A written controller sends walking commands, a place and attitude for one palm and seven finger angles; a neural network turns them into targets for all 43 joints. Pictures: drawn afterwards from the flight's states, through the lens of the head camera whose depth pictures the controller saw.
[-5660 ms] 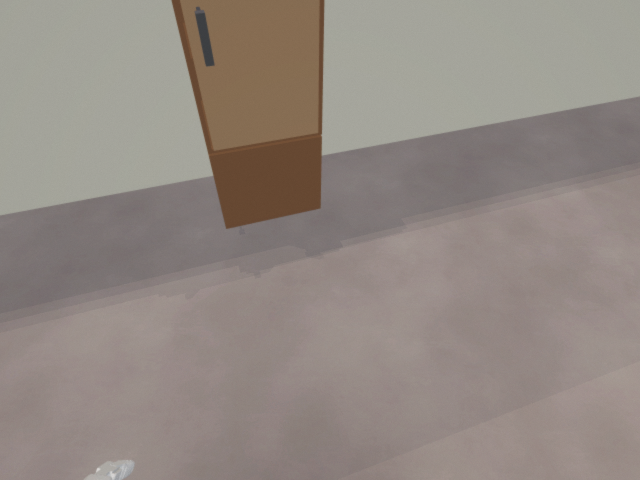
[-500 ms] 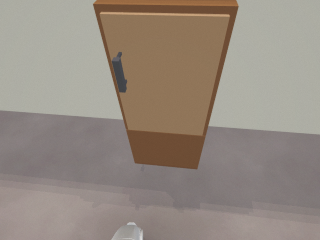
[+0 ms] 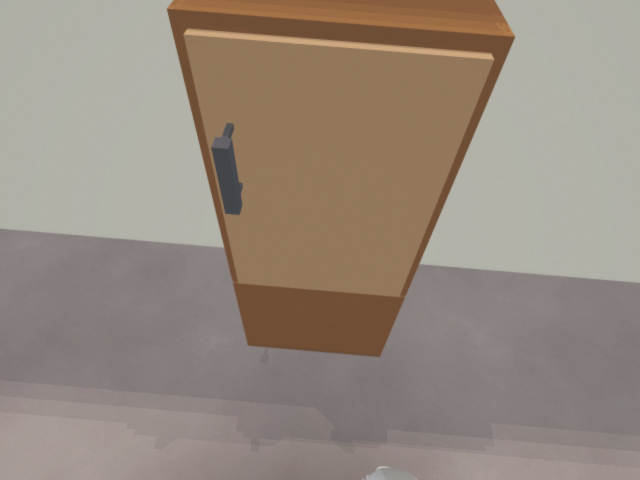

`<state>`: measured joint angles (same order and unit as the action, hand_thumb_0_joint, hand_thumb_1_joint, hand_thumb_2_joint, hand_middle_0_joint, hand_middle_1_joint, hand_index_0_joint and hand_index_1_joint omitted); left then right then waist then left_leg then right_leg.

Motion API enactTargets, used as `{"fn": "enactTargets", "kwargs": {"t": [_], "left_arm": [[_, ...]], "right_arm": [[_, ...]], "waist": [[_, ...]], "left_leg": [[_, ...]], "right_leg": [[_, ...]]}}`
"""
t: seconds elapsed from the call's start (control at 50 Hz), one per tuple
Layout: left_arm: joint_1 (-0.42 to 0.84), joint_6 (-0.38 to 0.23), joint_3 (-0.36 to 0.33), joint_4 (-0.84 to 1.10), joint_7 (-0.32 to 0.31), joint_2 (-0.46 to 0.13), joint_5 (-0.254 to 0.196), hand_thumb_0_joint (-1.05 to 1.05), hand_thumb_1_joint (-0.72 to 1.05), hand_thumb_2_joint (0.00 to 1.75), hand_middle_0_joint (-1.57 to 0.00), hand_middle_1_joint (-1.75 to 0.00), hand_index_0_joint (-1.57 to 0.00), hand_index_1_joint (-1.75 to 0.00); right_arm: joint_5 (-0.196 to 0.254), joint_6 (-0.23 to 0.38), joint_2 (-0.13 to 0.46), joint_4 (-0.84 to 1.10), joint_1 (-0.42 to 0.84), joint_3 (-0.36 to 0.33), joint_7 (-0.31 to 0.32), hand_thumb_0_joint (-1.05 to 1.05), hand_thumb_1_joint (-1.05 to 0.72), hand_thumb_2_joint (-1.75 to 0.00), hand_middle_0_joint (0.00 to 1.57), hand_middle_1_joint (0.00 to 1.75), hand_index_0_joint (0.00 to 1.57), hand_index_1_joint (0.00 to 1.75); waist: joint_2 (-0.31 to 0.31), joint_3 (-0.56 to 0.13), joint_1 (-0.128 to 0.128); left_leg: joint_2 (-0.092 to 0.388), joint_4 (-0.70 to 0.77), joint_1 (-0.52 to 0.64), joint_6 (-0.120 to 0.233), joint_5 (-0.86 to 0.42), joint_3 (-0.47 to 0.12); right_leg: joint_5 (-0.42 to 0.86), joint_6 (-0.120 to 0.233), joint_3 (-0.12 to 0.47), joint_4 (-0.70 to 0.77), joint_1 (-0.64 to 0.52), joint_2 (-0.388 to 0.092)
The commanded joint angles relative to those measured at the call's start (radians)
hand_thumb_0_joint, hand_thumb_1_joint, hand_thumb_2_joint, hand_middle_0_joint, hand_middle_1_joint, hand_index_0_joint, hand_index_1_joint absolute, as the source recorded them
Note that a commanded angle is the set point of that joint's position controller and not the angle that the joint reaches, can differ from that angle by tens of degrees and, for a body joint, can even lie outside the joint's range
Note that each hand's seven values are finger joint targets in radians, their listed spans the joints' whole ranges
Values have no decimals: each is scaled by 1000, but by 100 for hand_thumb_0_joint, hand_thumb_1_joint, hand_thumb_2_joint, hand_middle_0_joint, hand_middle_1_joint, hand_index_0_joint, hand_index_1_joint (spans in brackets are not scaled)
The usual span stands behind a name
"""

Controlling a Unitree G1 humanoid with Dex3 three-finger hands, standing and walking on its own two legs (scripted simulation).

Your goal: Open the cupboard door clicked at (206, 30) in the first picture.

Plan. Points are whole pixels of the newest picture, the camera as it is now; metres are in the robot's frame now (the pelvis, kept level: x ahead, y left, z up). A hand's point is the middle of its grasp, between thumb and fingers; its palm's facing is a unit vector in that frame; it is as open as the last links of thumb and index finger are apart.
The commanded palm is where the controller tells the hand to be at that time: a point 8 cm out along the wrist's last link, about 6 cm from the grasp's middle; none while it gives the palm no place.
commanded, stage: come to a stop and stand still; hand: left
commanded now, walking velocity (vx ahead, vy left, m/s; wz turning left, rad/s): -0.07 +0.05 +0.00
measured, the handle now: (231, 169) +0.55 +0.18 +0.05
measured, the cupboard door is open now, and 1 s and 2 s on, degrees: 0 0 0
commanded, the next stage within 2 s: look again from close up in 0.96 s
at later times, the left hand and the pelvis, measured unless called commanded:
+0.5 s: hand out of the picture +0.00 +0.15 -0.15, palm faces +0.09 -0.96 -0.27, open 7.3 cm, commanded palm none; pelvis -0.03 -0.04 +0.01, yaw +1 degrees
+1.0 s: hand out of the picture -0.04 +0.18 -0.17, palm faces +0.03 -0.98 -0.22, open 7.3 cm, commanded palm none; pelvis -0.04 +0.00 +0.00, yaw -1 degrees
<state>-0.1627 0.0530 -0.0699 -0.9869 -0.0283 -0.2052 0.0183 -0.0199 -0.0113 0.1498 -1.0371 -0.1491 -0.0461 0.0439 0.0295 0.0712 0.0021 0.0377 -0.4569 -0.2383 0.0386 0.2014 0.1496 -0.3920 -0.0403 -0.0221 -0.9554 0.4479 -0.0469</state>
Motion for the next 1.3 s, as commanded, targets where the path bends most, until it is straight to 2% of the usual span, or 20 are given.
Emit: {"fn": "enactTargets", "kwargs": {"t": [0.0,0.08,0.12,0.14,0.22,0.3,0.46,0.54,0.58,0.6,0.62,0.68,0.82,0.92,0.94,1.02,1.04,1.06,1.12,1.28], "left_arm": [[-100,-2,3,40,0,-25,2,0,90,90,-20,-30,-20,-30],[-154,-36,2,29,-3,-50,1,0,90,90,-20,-30,-20,-30],[-121,-64,-10,41,-13,-187,16,0,90,90,-20,-30,-20,-30],[-136,-60,-7,47,-10,-201,9,0,90,90,-20,-30,-20,-30],[-29,-54,-8,60,-17,-157,2,0,90,90,-20,-30,-20,-30],[-94,-61,-12,46,-15,-152,2,0,90,90,-20,-30,-20,-30],[-151,-54,-27,19,-13,-179,18,0,90,90,-20,-30,-20,-30],[-88,-43,-24,9,-6,-176,11,0,90,90,-20,-30,-20,-30],[-78,-32,-7,10,-3,-117,-4,0,90,90,-20,-30,-20,-30],[-94,-26,4,16,2,-64,-9,0,90,90,-20,-30,-20,-30],[-82,-23,11,19,2,-47,-2,0,90,90,-20,-30,-20,-30],[-112,-11,12,-39,7,-49,11,0,90,90,-20,-30,-20,-30],[-136,-43,41,-69,1,-20,-6,0,90,90,-20,-30,-20,-30],[-179,-75,44,-115,-9,-80,-6,0,90,90,-20,-30,-20,-30],[-162,-79,43,-118,-11,-71,-8,0,90,90,-20,-30,-20,-30],[-145,-71,51,-118,-14,-39,-13,0,90,90,-20,-30,-20,-30],[-259,-97,53,-144,-54,-57,2,0,90,90,-20,-30,-20,-30],[-207,-107,53,-92,-45,-89,-3,0,90,90,-20,-30,-20,-30],[-145,-104,58,-55,-25,-70,-5,0,90,90,-20,-30,-20,-30],[-151,-85,66,-63,-10,-42,-9,0,90,90,-20,-30,-20,-30]], "right_arm": [[-10,7,175,48,-53,-43,-1,0,-90,-90,20,30,20,30],[0,-4,171,49,-62,-45,-19,0,-90,-90,20,30,20,30],[15,-9,54,73,-108,-23,-31,0,-90,-90,20,30,20,30],[14,-24,85,82,-80,-28,-26,0,-90,-90,20,30,20,30],[4,-45,111,42,-112,-37,-32,0,-90,-90,20,30,20,30],[2,-40,123,45,-105,-37,-43,0,-90,-90,20,30,20,30],[9,-25,101,79,-62,-21,-45,0,-90,-90,20,30,20,30],[12,-11,88,39,-173,-12,-40,0,-90,-90,20,30,20,30],[10,5,130,19,-221,-13,-32,0,-90,-90,20,30,20,30],[1,9,195,33,-202,-24,-29,0,-90,-90,20,30,20,30],[3,2,228,59,-147,-26,-25,0,-90,-90,20,30,20,30],[-1,7,167,64,-40,1,-13,0,-90,-90,20,30,20,30],[6,25,142,1,-141,6,0,0,-90,-90,20,30,20,30],[22,30,76,-18,-155,18,-10,0,-90,-90,20,30,20,30],[15,23,76,-32,-160,20,-8,0,-90,-90,20,30,20,30],[13,29,79,-74,-179,28,-5,0,-90,-90,20,30,20,30],[17,43,125,5,-88,25,-19,0,-90,-90,20,30,20,30],[13,30,80,28,-157,29,-24,0,-90,-90,20,30,20,30],[-1,36,60,-1,-225,41,-32,0,-90,-90,20,30,20,30],[5,48,91,3,-218,48,-17,0,-90,-90,20,30,20,30]], "waist": [[-234,-95,4],[-154,-138,-28],[223,-125,-5],[172,-130,-38],[130,-72,-3],[131,-73,-36],[168,-92,-69],[180,-104,-5],[9,-101,21],[-221,-65,16],[-286,-3,6],[-282,88,-33],[-124,-40,-11],[62,-86,2],[144,-85,7],[19,-45,-2],[134,1,-47],[70,-71,13],[-139,-20,23],[-27,14,-2]], "left_leg": [[274,83,87,128,-546,-186],[192,-24,24,44,-288,-153],[2,-237,-168,-70,279,-53],[-4,-358,-137,-66,396,-122],[3,-596,-214,-76,248,-177],[-6,-579,-258,-98,175,-175],[-16,-288,-151,-88,249,-135],[-43,-25,82,-68,94,-87],[32,126,223,-48,63,-162],[192,229,151,4,178,-373],[278,317,-14,57,256,-442],[186,353,-148,69,280,-345],[177,139,157,107,-430,-258],[36,59,56,-26,-91,-159],[38,61,78,-34,-96,-157],[66,103,106,-23,-179,-174],[77,-99,-2,-39,-140,-137],[24,-75,-5,-34,137,-151],[35,1,16,-18,21,-167],[63,83,-32,10,-23,-208]], "right_leg": [[-12,11,-6,140,-67,-10],[231,14,-40,510,-282,-5],[635,123,285,621,-339,-307],[702,211,286,633,-262,-379],[506,208,203,643,-233,-284],[432,185,199,650,-308,-263],[321,209,246,670,-326,-275],[140,140,176,649,-186,-197],[5,74,99,534,-39,-105],[-31,33,13,395,20,-21],[-72,19,-26,288,-18,-4],[1,24,19,118,-67,-12],[36,8,-9,402,-130,-14],[568,89,125,577,-328,-162],[543,98,124,578,-310,-140],[438,77,77,577,-284,-84],[767,49,125,560,-283,-120],[523,91,181,598,-289,-176],[162,119,105,569,-187,-84],[203,92,69,517,-246,-40]]}}
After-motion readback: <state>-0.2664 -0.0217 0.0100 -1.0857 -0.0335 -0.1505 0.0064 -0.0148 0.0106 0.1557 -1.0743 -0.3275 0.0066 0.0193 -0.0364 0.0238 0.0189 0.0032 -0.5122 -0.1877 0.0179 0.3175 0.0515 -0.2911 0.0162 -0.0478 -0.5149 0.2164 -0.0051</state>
